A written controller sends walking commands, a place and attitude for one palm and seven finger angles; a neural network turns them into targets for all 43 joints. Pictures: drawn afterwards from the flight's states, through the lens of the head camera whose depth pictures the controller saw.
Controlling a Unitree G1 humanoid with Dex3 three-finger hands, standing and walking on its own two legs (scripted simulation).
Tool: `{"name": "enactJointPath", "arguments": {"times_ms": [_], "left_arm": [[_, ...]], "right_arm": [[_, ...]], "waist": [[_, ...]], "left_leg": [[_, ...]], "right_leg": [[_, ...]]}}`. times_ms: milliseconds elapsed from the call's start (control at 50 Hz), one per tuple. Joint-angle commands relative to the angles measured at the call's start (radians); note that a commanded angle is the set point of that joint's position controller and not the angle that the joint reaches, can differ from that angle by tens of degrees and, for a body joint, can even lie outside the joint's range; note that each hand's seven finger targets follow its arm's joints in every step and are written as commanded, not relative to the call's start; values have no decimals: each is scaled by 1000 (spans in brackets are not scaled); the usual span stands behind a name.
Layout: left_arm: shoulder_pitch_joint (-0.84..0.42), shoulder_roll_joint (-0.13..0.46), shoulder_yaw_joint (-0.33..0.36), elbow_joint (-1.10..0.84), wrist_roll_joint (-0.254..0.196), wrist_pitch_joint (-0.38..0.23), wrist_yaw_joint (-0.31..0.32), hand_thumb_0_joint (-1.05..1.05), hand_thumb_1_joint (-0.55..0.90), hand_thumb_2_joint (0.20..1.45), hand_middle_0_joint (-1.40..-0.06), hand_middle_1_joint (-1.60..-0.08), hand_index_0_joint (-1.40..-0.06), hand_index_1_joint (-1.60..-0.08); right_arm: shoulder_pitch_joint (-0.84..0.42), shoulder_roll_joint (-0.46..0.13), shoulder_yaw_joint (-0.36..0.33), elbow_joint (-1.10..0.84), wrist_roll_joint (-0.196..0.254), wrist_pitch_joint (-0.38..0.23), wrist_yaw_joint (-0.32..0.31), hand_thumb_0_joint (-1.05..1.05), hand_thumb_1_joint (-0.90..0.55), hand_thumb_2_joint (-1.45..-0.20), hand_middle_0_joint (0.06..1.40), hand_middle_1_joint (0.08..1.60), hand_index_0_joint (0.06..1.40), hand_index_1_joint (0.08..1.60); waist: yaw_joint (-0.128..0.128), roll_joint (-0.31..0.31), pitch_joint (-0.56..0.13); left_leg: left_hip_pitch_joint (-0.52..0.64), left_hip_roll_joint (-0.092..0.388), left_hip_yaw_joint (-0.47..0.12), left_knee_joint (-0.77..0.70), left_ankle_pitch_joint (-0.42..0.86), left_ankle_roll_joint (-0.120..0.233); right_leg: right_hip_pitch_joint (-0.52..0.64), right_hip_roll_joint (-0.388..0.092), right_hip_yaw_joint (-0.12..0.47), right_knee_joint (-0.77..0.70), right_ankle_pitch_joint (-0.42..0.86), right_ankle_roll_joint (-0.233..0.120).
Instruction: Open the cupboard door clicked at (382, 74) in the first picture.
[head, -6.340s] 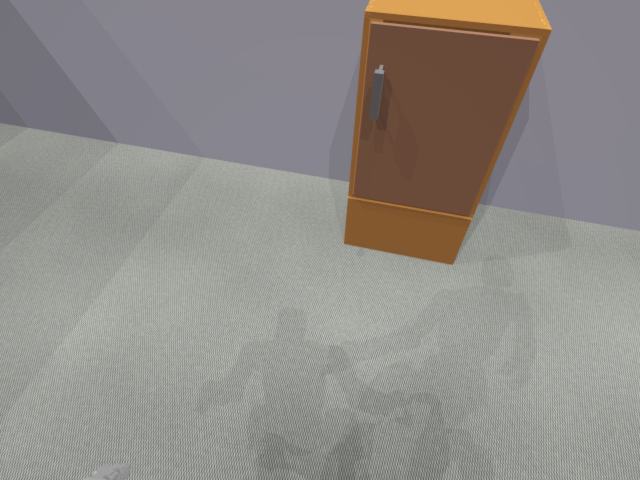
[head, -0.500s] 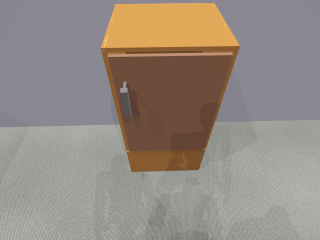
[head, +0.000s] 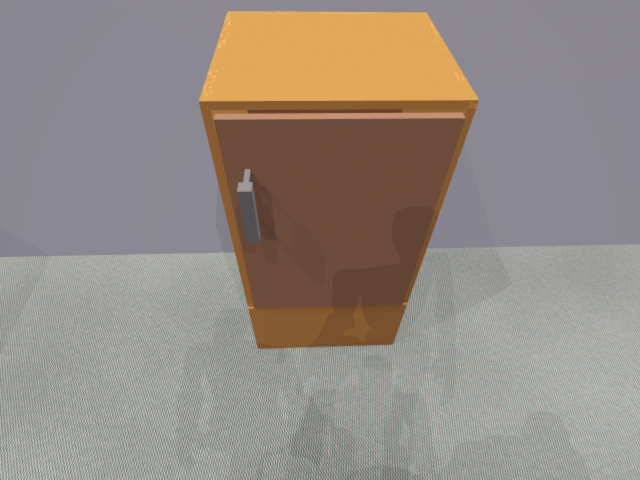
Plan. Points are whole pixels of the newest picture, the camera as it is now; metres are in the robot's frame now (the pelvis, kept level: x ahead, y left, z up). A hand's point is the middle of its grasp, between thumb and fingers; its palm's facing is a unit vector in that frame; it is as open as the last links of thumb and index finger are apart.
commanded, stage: shuffle to correct the standing spot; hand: left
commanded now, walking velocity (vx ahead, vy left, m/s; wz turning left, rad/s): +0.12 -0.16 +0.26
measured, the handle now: (250, 206) +0.59 +0.17 -0.05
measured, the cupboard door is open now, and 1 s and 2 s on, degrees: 0 0 0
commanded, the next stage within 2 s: come to a stop and stand still in 0.36 s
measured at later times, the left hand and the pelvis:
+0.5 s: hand out of the picture +0.03 +0.12 -0.18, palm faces +0.11 -0.98 -0.14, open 7.3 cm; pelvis +0.08 -0.04 +0.00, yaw +5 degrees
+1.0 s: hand out of the picture +0.12 +0.10 -0.17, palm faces +0.18 -0.96 -0.24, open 7.3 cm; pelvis +0.08 -0.10 +0.00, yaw +7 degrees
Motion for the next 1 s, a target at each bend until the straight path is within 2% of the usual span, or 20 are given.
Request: {"name": "enactJointPath", "arguments": {"times_ms": [0, 100, 160, 200, 240, 280, 300, 320, 340, 400, 480, 580, 600, 620, 640, 680, 720, 780, 920, 980], "left_arm": [[79, 91, 20, -35, 5, 3, -1, 0, 900, 900, -200, -300, -200, -300], [124, 100, 34, -43, 6, 1, -10, 0, 900, 900, -200, -300, -200, -300], [207, 152, 57, -30, 10, -4, 0, 0, 900, 900, -200, -300, -200, -300], [248, 134, 51, -15, 17, -15, 7, 0, 900, 900, -200, -300, -200, -300], [230, 118, 47, -12, 21, -19, 15, 0, 900, 900, -200, -300, -200, -300], [164, 114, 37, -18, 5, -15, 14, 0, 900, 900, -200, -300, -200, -300], [145, 93, 32, -30, -5, -12, 11, 0, 900, 900, -200, -300, -200, -300], [140, 40, 19, -62, -16, -14, 4, 0, 900, 900, -200, -300, -200, -300], [92, 81, 23, -96, -10, -12, 5, 0, 900, 900, -200, -300, -200, -300], [27, 60, 42, -92, 7, 7, -3, 0, 900, 900, -200, -300, -200, -300], [110, 8, 40, -69, 0, 32, -23, 0, 900, 900, -200, -300, -200, -300], [126, 18, 41, -75, -3, -3, -14, 0, 900, 900, -200, -300, -200, -300], [162, 64, 51, -64, -1, -15, -9, 0, 900, 900, -200, -300, -200, -300], [181, 143, 65, -70, 6, -29, 1, 0, 900, 900, -200, -300, -200, -300], [149, 230, 77, -96, 10, -36, 8, 0, 900, 900, -200, -300, -200, -300], [115, 232, 69, -121, 6, -22, 6, 0, 900, 900, -200, -300, -200, -300], [62, 201, 72, -127, 4, -24, 17, 0, 900, 900, -200, -300, -200, -300], [34, 191, 75, -149, 4, -13, 28, 0, 900, 900, -200, -300, -200, -300], [-20, 231, 92, -182, 16, 8, 28, 0, 900, 900, -200, -300, -200, -300], [-56, 227, 89, -190, 8, 22, 22, 0, 900, 900, -200, -300, -200, -300]], "right_arm": [[47, -134, -37, -40, -7, -3, -7, 0, -900, -900, 200, 300, 200, 300], [45, -128, -47, -62, -10, -6, -10, 0, -900, -900, 200, 300, 200, 300], [-16, -63, -35, -102, -8, -10, -9, 0, -900, -900, 200, 300, 200, 300], [-106, -51, -37, -136, -8, -14, -4, 0, -900, -900, 200, 300, 200, 300], [-83, -22, -33, -127, -5, -19, 2, 0, -900, -900, 200, 300, 200, 300], [48, -24, -31, -75, -7, -23, -1, 0, -900, -900, 200, 300, 200, 300], [187, -79, -46, -26, -13, -27, -13, 0, -900, -900, 200, 300, 200, 300], [305, -192, -67, 1, -17, -32, -29, 0, -900, -900, 200, 300, 200, 300], [339, -222, -68, 8, -10, -23, -37, 0, -900, -900, 200, 300, 200, 300], [141, -154, -56, -31, -12, -30, -42, 0, -900, -900, 200, 300, 200, 300], [20, -153, -54, -71, -14, -36, -41, 0, -900, -900, 200, 300, 200, 300], [-7, -179, -72, -93, -12, -8, -21, 0, -900, -900, 200, 300, 200, 300], [9, -164, -77, -93, -9, -3, -14, 0, -900, -900, 200, 300, 200, 300], [35, -113, -72, -102, -4, 3, -9, 0, -900, -900, 200, 300, 200, 300], [77, -39, -60, -127, 8, 12, -8, 0, -900, -900, 200, 300, 200, 300], [29, -37, -65, -134, 9, 31, -14, 0, -900, -900, 200, 300, 200, 300], [4, -73, -69, -129, 3, 36, -8, 0, -900, -900, 200, 300, 200, 300], [-40, -89, -71, -137, 6, 46, 6, 0, -900, -900, 200, 300, 200, 300], [-66, -65, -62, -168, 4, 49, 23, 0, -900, -900, 200, 300, 200, 300], [34, -49, -56, -140, 7, 31, 19, 0, -900, -900, 200, 300, 200, 300]], "waist": [[-2, 65, 80], [11, 35, 61], [47, -225, 50], [74, -201, 88], [44, -120, 68], [-37, -80, 9], [-92, 27, -60], [-116, 290, -121], [-127, 226, -142], [-46, 158, 61], [20, 200, 40], [31, 174, -30], [46, 96, -49], [49, -95, -80], [24, -309, -119], [43, -191, -78], [35, -316, -71], [37, -225, -96], [43, -191, -85], [-4, -171, -94]], "left_leg": [[-47, 124, -173, -171, -125, 77], [-119, 104, -144, -69, -67, 84], [-308, -8, 38, 227, -108, 40], [-399, 5, 16, 403, -287, 41], [-352, 25, 37, 308, -264, 45], [-59, -15, 80, 49, -32, 48], [188, 64, -41, -24, 223, 87], [346, 352, -437, -111, 550, 208], [389, 465, -536, -142, 707, 293], [94, 392, -324, -169, 613, 228], [-25, 266, -67, -182, 547, 143], [-5, 181, -27, -25, 365, 83], [-25, 139, -14, 42, 223, 46], [-100, 68, 9, 186, -64, 1], [-177, -21, 1, 353, -347, -26], [-169, -8, -86, 539, -395, -10], [-286, -11, -93, 689, -317, -30], [-282, -17, -93, 699, -235, -50], [-141, -25, -44, 344, -196, -38], [78, -60, 14, 42, -58, -19]], "right_leg": [[-93, 7, -18, -32, -70, -52], [-40, -13, -1, -54, -68, -69], [111, -177, 162, -193, 53, -141], [137, -252, 211, -216, 353, -225], [169, -227, 114, -124, 552, -232], [49, -122, -15, 52, 627, -157], [-113, -68, -61, 256, 519, -102], [-357, 51, -87, 522, -42, -35], [-430, 49, 39, 682, -253, -57], [-455, -19, 108, 714, -111, -37], [-292, -14, 49, 500, -2, -11], [-84, 45, -56, 68, 166, 7], [-13, 25, -34, -14, 281, 15], [45, -103, 105, -46, 543, -10], [53, -317, 346, -90, 844, -122], [-58, -353, 337, -131, 749, -220], [9, -305, 322, -96, 884, -207], [7, -283, 219, -92, 825, -202], [-88, -274, 246, -178, 297, -209], [-197, -201, 195, -139, 98, -148]]}}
